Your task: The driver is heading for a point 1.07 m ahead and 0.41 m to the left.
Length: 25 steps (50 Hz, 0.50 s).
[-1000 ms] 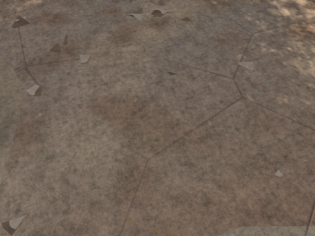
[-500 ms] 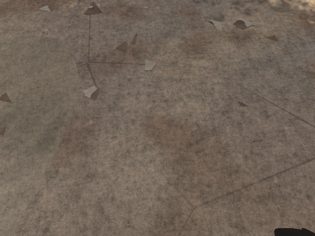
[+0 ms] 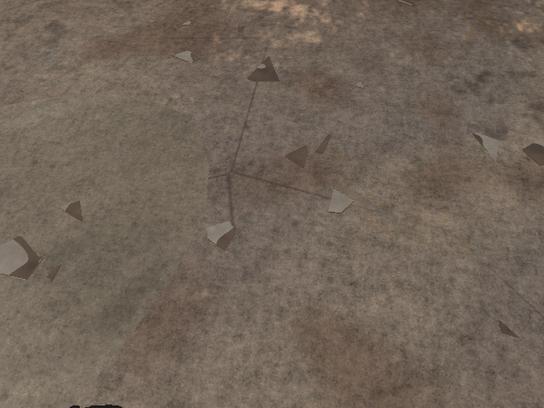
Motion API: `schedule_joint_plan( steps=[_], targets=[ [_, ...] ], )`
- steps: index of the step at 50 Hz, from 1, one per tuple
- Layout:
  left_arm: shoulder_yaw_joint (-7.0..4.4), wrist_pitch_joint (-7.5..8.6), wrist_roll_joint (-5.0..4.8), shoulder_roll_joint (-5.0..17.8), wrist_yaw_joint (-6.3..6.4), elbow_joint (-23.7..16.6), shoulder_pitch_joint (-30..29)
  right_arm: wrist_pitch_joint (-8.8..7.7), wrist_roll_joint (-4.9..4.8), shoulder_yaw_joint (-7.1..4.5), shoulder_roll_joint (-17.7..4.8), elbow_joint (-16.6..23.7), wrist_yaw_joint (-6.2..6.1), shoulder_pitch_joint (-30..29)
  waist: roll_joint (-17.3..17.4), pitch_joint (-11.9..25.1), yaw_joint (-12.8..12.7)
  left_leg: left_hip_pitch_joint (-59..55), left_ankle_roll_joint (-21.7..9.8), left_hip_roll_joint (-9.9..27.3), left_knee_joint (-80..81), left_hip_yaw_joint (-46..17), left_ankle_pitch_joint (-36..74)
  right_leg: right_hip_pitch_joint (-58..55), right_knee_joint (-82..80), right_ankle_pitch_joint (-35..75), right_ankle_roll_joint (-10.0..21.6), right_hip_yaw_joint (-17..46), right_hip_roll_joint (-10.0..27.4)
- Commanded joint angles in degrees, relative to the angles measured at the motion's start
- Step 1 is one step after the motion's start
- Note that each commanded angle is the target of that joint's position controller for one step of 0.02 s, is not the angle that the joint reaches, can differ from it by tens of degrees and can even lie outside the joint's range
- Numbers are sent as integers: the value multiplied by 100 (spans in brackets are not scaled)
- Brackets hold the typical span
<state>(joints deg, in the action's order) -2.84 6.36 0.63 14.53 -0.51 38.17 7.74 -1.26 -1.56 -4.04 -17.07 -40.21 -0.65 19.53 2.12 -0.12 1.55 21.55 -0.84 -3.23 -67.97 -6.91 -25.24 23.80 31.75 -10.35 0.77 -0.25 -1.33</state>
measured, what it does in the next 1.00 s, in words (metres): walks ahead, turning left: left foot, then right foot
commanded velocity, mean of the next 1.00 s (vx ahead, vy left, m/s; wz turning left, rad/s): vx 0.50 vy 0.00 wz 0.58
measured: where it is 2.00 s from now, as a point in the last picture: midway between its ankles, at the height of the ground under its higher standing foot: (145, 300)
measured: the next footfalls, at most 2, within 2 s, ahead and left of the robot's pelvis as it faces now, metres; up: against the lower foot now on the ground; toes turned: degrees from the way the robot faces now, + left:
left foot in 0.42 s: +0.34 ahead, +0.18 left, +0.00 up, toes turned +17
right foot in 0.88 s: +0.67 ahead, +0.09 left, +0.00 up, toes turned +36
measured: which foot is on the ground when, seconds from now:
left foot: up 0.00-0.40, down 0.42-0.90, up 0.92-1.00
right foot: down 0.00-0.42, up 0.44-0.86, down 0.88-1.00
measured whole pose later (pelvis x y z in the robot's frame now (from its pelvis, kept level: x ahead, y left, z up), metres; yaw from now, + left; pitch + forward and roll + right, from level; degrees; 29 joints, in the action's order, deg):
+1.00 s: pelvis +0.53 +0.13 +0.00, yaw +34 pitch +1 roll -1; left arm -2.9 6.0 0.4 15.4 -1.6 41.1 8.7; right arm -1.4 -1.5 -3.6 -17.0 -40.6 -1.0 19.8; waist 1.8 -0.3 1.2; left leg 21.6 -1.4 -3.2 -66.9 -7.4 -24.7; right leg 21.0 30.4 -10.8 1.3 0.1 -2.2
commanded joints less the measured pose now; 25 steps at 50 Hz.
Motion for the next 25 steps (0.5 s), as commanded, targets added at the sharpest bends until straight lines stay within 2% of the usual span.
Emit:
schedule_joint_plan(
  steps=[1,3,6,9,12,16,18,19,20,21,22,23,24,25],
  targets=[
    [-191,-27,38,612,58,-111,578,-79,55,-176,-617,732,32,-497,-791,149,-390,2122,58,748,-498,-64,646,-1970,-1680,-421,912,2067,1688],
    [-190,8,-4,564,60,11,547,-16,-9,-140,-392,729,74,-412,-935,56,-278,1871,64,846,-157,76,713,-1644,-1938,-16,925,1471,1547],
    [-277,47,-23,815,65,225,635,47,41,-74,-220,841,84,-716,-722,-63,-284,2074,149,940,517,128,1008,-1667,-2173,620,1070,955,1694],
    [-323,12,-26,978,78,362,630,33,36,-36,-184,862,145,-1017,-622,-61,-353,2072,169,973,1324,220,1791,-1877,-2221,1038,1014,362,1669],
    [-341,-49,-66,1100,98,498,736,-27,24,9,-111,951,249,-1541,-572,-205,-547,1821,91,888,2255,494,2456,-2002,-2203,1200,855,-194,1572],
    [-398,-154,-172,1302,87,682,976,-35,0,5,-146,1155,368,-2022,-592,-401,-654,1629,-133,762,2956,816,2172,-2491,-2026,1599,703,-551,1733],
    [-447,-217,-232,1464,102,707,940,-13,42,-78,-307,1197,394,-1888,-715,-252,-459,1146,-360,488,3141,1094,1606,-2721,-1456,3229,590,-800,1760],
    [-476,-250,-268,1559,123,708,918,13,66,-160,-449,1144,384,-1560,-802,-12,-229,617,-498,259,3213,1271,1359,-2759,-861,4248,522,-941,1724],
    [-469,-289,-301,1559,142,695,840,35,63,-302,-664,938,355,-759,-710,394,254,-476,-697,-11,3587,1400,1609,-2507,198,4754,390,-1153,1566],
    [-388,-278,-218,1357,172,645,911,79,33,-501,-1036,650,262,305,-429,920,725,-2224,-944,56,3685,952,1831,-1387,1693,3877,170,-1206,1357],
    [-125,-187,84,564,115,299,1258,65,-30,-610,-1751,622,170,404,1238,1246,244,-4152,-1838,1642,3946,-1986,1395,1279,3868,-1296,-211,-1086,433],
    [-88,33,-50,767,49,154,952,-51,8,-497,-1541,838,206,538,1051,2310,462,-4645,-2455,2289,4955,-4225,344,2102,4891,-2409,-227,363,-32],
    [-191,148,-279,1142,-5,-4,373,-136,62,-378,-1140,752,235,398,585,1607,598,-4268,-2106,2107,5101,-3434,555,2629,4900,-1847,-135,582,287],
    [-141,212,-267,1066,0,-50,249,-180,46,-321,-960,728,227,135,307,1058,398,-3471,-1900,1868,5082,-2695,993,2497,4425,-1359,-58,533,513]
  ],
)
Velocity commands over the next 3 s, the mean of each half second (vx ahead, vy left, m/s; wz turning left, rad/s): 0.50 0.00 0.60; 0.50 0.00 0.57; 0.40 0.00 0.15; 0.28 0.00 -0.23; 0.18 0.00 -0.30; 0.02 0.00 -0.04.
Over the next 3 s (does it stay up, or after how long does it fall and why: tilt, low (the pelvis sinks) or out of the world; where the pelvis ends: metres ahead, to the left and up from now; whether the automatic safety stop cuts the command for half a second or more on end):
stays up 0.97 0.46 0.01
